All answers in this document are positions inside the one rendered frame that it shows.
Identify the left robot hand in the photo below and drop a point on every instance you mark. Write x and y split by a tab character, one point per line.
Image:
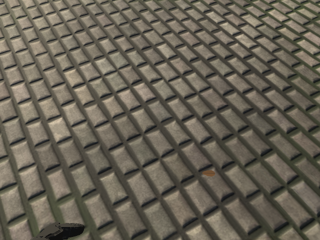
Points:
57	231

